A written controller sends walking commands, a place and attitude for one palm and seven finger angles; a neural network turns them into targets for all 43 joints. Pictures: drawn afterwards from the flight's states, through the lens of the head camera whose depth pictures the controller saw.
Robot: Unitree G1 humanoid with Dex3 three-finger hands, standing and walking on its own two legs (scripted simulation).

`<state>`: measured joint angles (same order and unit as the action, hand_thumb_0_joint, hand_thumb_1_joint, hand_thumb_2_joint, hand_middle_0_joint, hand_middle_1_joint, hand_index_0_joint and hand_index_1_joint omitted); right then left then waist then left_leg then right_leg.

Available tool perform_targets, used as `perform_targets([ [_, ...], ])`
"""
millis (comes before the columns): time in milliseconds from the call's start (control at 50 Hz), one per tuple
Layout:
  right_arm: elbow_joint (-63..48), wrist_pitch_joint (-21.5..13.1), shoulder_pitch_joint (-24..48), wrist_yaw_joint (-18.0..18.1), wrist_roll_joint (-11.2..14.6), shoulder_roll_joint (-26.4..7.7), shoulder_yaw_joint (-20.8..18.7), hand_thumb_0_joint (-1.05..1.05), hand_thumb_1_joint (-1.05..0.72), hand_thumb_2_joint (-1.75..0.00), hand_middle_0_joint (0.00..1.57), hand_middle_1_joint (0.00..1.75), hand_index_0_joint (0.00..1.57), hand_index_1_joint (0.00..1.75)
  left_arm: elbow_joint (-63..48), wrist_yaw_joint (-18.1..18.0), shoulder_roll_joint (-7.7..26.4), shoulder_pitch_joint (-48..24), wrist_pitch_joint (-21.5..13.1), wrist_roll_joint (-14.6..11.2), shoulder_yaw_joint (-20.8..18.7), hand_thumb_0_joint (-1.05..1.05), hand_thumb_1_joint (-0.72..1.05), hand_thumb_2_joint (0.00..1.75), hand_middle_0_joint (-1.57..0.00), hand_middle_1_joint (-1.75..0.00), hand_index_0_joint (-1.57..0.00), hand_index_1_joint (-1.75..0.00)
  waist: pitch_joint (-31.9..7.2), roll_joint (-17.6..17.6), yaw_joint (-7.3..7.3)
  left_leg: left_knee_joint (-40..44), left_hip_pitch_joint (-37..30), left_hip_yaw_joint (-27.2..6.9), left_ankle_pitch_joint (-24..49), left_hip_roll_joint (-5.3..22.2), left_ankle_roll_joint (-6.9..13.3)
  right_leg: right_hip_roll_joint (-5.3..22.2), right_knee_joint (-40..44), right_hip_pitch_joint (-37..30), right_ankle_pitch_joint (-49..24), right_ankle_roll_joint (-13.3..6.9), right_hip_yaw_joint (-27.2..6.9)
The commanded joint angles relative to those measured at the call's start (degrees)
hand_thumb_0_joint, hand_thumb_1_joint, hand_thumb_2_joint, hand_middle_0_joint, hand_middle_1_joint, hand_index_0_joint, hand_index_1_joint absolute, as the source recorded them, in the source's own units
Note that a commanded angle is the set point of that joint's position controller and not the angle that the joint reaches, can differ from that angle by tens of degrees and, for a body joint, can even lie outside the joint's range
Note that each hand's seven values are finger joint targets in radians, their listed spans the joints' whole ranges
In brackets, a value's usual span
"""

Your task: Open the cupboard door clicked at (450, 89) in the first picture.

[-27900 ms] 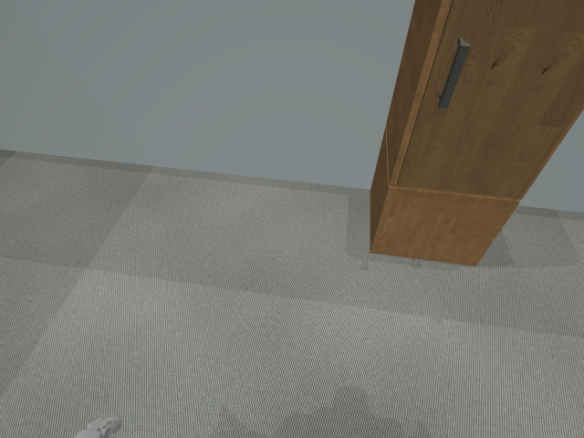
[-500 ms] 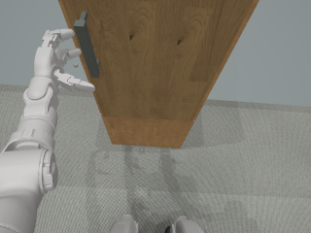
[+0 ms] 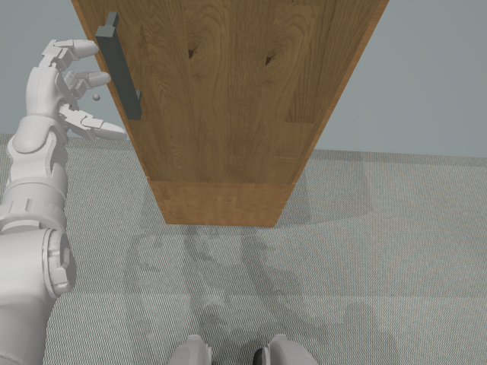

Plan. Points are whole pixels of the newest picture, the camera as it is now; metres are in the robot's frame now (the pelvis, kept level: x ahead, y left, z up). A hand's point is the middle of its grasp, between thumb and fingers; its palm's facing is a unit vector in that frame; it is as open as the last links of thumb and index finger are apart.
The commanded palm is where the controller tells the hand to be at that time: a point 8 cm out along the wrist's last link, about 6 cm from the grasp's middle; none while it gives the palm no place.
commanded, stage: move the hooked fingers beside the handle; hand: left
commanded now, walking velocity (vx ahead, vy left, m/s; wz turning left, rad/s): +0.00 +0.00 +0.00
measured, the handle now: (124, 71) +0.55 +0.18 +0.11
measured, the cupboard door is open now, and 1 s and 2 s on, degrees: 1 1 1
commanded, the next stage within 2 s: slide the fingers in behind the handle in 1.90 s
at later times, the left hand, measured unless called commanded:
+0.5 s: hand (93, 96) +0.50 +0.22 +0.10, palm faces -0.01 -1.00 -0.01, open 14.5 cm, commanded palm +0.48 +0.25 +0.10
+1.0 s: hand (76, 99) +0.49 +0.24 +0.11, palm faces -0.04 -1.00 -0.02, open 14.0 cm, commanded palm +0.47 +0.28 +0.10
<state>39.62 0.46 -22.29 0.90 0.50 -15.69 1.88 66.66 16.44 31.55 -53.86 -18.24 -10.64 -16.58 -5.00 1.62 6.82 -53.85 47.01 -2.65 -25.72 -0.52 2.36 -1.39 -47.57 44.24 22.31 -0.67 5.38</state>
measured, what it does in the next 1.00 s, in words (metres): stands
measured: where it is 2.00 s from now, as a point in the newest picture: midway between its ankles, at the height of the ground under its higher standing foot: outside the picture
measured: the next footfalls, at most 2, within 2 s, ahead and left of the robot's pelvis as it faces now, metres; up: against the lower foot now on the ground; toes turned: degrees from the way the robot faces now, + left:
none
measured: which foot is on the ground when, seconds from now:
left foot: down 0.00-1.00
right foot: down 0.00-1.00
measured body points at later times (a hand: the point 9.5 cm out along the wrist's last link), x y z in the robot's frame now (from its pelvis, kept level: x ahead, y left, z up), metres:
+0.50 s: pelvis +0.00 +0.00 +0.00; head +0.12 +0.02 +0.44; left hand +0.50 +0.28 +0.11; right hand +0.00 -0.26 -0.11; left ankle -0.01 +0.09 -0.69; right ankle +0.00 -0.12 -0.69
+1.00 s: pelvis -0.01 +0.00 +0.00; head +0.10 +0.02 +0.44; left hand +0.48 +0.29 +0.12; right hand +0.00 -0.27 -0.10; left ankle -0.01 +0.09 -0.69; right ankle +0.00 -0.12 -0.69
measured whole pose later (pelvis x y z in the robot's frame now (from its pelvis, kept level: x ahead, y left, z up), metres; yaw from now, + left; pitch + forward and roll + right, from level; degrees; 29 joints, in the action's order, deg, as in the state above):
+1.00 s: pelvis -0.01 +0.00 +0.00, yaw -3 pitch +18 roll -4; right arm 35.1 3.6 -22.3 2.9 1.5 -16.6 3.3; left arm 68.5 25.9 39.2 -50.9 -18.2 -8.5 -25.9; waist -4.8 1.2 8.7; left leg -53.7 46.6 -0.3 -25.4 1.0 2.4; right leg -2.8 -47.6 44.9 21.0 -0.7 3.0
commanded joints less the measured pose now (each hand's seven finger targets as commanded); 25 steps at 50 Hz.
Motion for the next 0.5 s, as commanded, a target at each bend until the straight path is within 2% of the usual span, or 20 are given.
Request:
perform_targets([
  [0, -2.90, -0.74, -9.22, 0.71, -0.19, -10.51, -3.43, 0.00, -0.90, -0.90, 0.20, 0.30, 0.20, 0.30, -14.72, 4.00, 5.15, -29.42, -4.06, 0.59, 1.85, 0.00, -0.50, 0.30, -0.30, -1.20, -0.30, -1.20, -27.51, 10.02, 4.84, 5.19, -28.89, -4.05, 31.61, 1.97, -2.35, -2.22, 3.78, -1.78, -17.59, -1.00, -1.73],
  [40, -3.10, -0.38, -9.12, 0.86, -0.07, -10.56, -3.35, 0.00, -0.90, -0.90, 0.20, 0.30, 0.20, 0.30, -13.46, 4.24, 5.81, -27.27, -3.77, 0.64, 1.28, 0.00, -0.50, 0.30, -0.30, -1.20, -0.30, -1.20, -26.33, 8.72, 4.58, 5.23, -27.63, -3.92, 31.87, 2.08, -2.32, -2.19, 3.78, -2.21, -18.06, -1.00, -1.75],
  [80, -3.34, -0.41, -9.28, 0.94, -0.13, -10.37, -3.27, 0.00, -0.90, -0.90, 0.20, 0.30, 0.20, 0.30, -13.41, 4.44, 5.09, -28.28, -3.58, 0.29, 1.69, 0.00, -0.50, 0.30, -0.30, -1.20, -0.30, -1.20, -25.70, 8.25, 5.19, 5.13, -26.94, -3.71, 31.27, 1.84, -1.92, -2.32, 3.89, -2.25, -18.01, -0.94, -1.76],
  [100, -3.16, -0.18, -9.26, 0.98, -0.17, -10.70, -3.33, 0.00, -0.90, -0.90, 0.20, 0.30, 0.20, 0.30, -13.41, 4.39, 8.05, -28.02, -3.62, 0.59, -0.60, 0.00, -0.50, 0.30, -0.30, -1.20, -0.30, -1.20, -26.44, 8.42, 4.43, 5.17, -26.74, -3.53, 30.89, 1.98, -1.98, -2.26, 3.76, -2.98, -18.35, -0.88, -1.88],
  [120, -3.48, -0.02, -9.23, 0.94, -0.03, -10.64, -3.28, 0.00, -0.90, -0.90, 0.20, 0.30, 0.20, 0.30, -13.07, 4.57, 7.31, -27.28, -3.47, 0.67, 0.19, 0.00, -0.50, 0.30, -0.30, -1.20, -0.30, -1.20, -26.08, 8.30, 4.65, 5.35, -26.69, -3.58, 31.11, 1.94, -2.01, -2.28, 3.79, -2.91, -18.32, -0.87, -1.81],
  [140, -3.61, 0.06, -9.30, 0.98, -0.09, -10.69, -3.28, 0.00, -0.90, -0.90, 0.20, 0.30, 0.20, 0.30, -13.01, 4.59, 8.54, -26.42, -3.43, 0.49, -1.19, 0.00, -0.50, 0.30, -0.30, -1.20, -0.30, -1.20, -26.29, 7.61, 4.10, 5.44, -26.12, -3.44, 31.03, 1.94, -1.92, -2.27, 3.86, -3.99, -18.72, -0.88, -1.91],
  [160, -3.90, 0.12, -8.95, 0.99, 0.05, -10.61, -3.26, 0.00, -0.90, -0.90, 0.20, 0.30, 0.20, 0.30, -12.95, 4.90, 7.80, -26.22, -3.35, 0.59, -0.28, 0.00, -0.50, 0.30, -0.30, -1.20, -0.30, -1.20, -25.97, 7.29, 4.51, 5.43, -25.75, -3.18, 30.11, 1.92, -1.74, -2.26, 3.98, -3.77, -18.54, -0.77, -2.01],
  [200, -3.98, 0.35, -9.20, 1.20, 0.02, -10.78, -3.21, 0.00, -0.90, -0.90, 0.20, 0.30, 0.20, 0.30, -12.89, 4.87, 10.71, -25.95, -3.56, 0.81, -2.55, 0.00, -0.50, 0.30, -0.30, -1.20, -0.30, -1.20, -26.84, 8.12, 3.87, 5.26, -26.08, -3.24, 31.17, 2.06, -1.91, -2.26, 3.61, -3.71, -18.69, -0.81, -2.09],
  [220, -4.05, 0.46, -9.08, 1.17, 0.03, -10.60, -3.07, 0.00, -0.90, -0.90, 0.20, 0.30, 0.20, 0.30, -12.46, 5.01, 9.26, -26.09, -3.36, 0.82, -1.24, 0.00, -0.50, 0.30, -0.30, -1.20, -0.30, -1.20, -25.74, 8.80, 4.25, 5.47, -25.94, -3.32, 31.01, 2.08, -2.06, -2.23, 3.64, -3.11, -18.21, -0.80, -1.91],
  [240, -4.22, 0.45, -9.01, 1.20, 0.08, -10.60, -3.17, 0.00, -0.90, -0.90, 0.20, 0.30, 0.20, 0.30, -13.05, 5.09, 9.01, -26.39, -3.38, 0.73, -1.08, 0.00, -0.50, 0.30, -0.30, -1.20, -0.30, -1.20, -25.49, 8.36, 4.34, 5.50, -26.15, -3.30, 30.06, 2.14, -1.98, -2.29, 3.89, -2.70, -17.55, -0.79, -1.96],
  [260, -4.31, 0.51, -8.96, 1.21, 0.02, -10.69, -3.14, 0.00, -0.90, -0.90, 0.20, 0.30, 0.20, 0.30, -12.97, 5.12, 9.45, -26.04, -3.32, 0.87, -1.34, 0.00, -0.50, 0.30, -0.30, -1.20, -0.30, -1.20, -25.17, 9.67, 4.14, 5.61, -26.23, -3.27, 29.98, 2.19, -2.12, -2.23, 3.89, -2.29, -17.14, -0.86, -1.94],
  [300, -4.40, 0.57, -9.45, 1.21, -0.05, -10.71, -3.37, 0.00, -0.90, -0.90, 0.20, 0.30, 0.20, 0.30, -15.04, 4.88, 11.29, -26.34, -3.90, 0.86, -3.00, 0.00, -0.50, 0.30, -0.30, -1.20, -0.30, -1.20, -28.31, 11.03, 3.38, 5.30, -28.82, -3.60, 34.04, 2.37, -2.61, -2.40, 3.59, -2.94, -18.38, -0.89, -1.97],
  [320, -4.62, 0.69, -9.28, 1.12, 0.00, -10.57, -3.32, 0.00, -0.90, -0.90, 0.20, 0.30, 0.20, 0.30, -14.37, 5.09, 9.86, -24.68, -3.69, 0.79, -1.94, 0.00, -0.50, 0.30, -0.30, -1.20, -0.30, -1.20, -27.82, 10.85, 3.50, 5.25, -29.06, -3.59, 34.45, 2.50, -2.81, -2.40, 3.65, -2.43, -18.23, -0.84, -1.78],
  [340, -4.56, 0.83, -9.48, 1.16, -0.05, -10.76, -3.28, 0.00, -0.90, -0.90, 0.20, 0.30, 0.20, 0.30, -14.19, 5.02, 10.97, -24.36, -3.55, 0.73, -2.94, 0.00, -0.50, 0.30, -0.30, -1.20, -0.30, -1.20, -27.50, 9.04, 3.37, 5.37, -28.29, -3.74, 34.18, 2.59, -2.76, -2.45, 3.70, -2.92, -18.23, -0.83, -1.71],
  [360, -4.64, 0.88, -9.19, 1.13, 0.01, -10.67, -3.26, 0.00, -0.90, -0.90, 0.20, 0.30, 0.20, 0.30, -14.38, 5.16, 10.23, -25.14, -3.51, 0.63, -2.13, 0.00, -0.50, 0.30, -0.30, -1.20, -0.30, -1.20, -26.81, 9.06, 3.87, 5.45, -27.88, -3.45, 33.42, 2.53, -2.52, -2.46, 3.91, -3.16, -18.51, -0.71, -1.85],
  [380, -4.77, 0.94, -9.45, 1.19, -0.02, -10.64, -3.23, 0.00, -0.90, -0.90, 0.20, 0.30, 0.20, 0.30, -14.24, 5.14, 10.48, -24.75, -3.64, 0.30, -2.70, 0.00, -0.50, 0.30, -0.30, -1.20, -0.30, -1.20, -26.55, 8.09, 3.68, 5.40, -27.04, -3.51, 33.74, 2.31, -2.35, -2.49, 3.75, -3.95, -18.74, -0.87, -1.77],
  [420, -4.97, 1.25, -9.30, 1.24, 0.05, -10.97, -3.30, 0.00, -0.90, -0.90, 0.20, 0.30, 0.20, 0.30, -14.72, 5.19, 13.68, -24.08, -3.79, 0.69, -4.92, 0.00, -0.50, 0.30, -0.30, -1.20, -0.30, -1.20, -27.87, 8.95, 2.90, 5.59, -26.92, -3.15, 33.24, 2.35, -2.30, -2.41, 3.67, -5.14, -19.33, -0.74, -2.06],
  [440, -5.25, 1.32, -9.15, 1.25, 0.19, -10.79, -3.30, 0.00, -0.90, -0.90, 0.20, 0.30, 0.20, 0.30, -14.90, 5.33, 12.70, -23.37, -3.81, 0.61, -4.23, 0.00, -0.50, 0.30, -0.30, -1.20, -0.30, -1.20, -27.65, 8.40, 3.00, 5.66, -27.22, -3.14, 33.98, 2.38, -2.34, -2.45, 3.79, -5.24, -19.71, -0.74, -2.06],
  [460, -5.38, 1.32, -8.94, 1.18, 0.12, -10.68, -3.26, 0.00, -0.90, -0.90, 0.20, 0.30, 0.20, 0.30, -15.61, 5.47, 12.44, -23.02, -3.91, 0.63, -4.15, 0.00, -0.50, 0.30, -0.30, -1.20, -0.30, -1.20, -28.02, 9.36, 2.66, 5.66, -27.24, -2.84, 34.12, 2.29, -2.26, -2.44, 3.85, -5.62, -19.93, -0.71, -2.17],
  [480, -5.45, 1.31, -9.11, 1.27, 0.06, -10.65, -3.34, 0.00, -0.90, -0.90, 0.20, 0.30, 0.20, 0.30, -16.72, 5.37, 13.68, -23.35, -4.33, 0.44, -5.15, 0.00, -0.50, 0.30, -0.30, -1.20, -0.30, -1.20, -28.55, 9.91, 2.51, 5.43, -27.97, -2.95, 35.90, 2.37, -2.40, -2.46, 3.66, -6.10, -20.61, -0.87, -2.17],
])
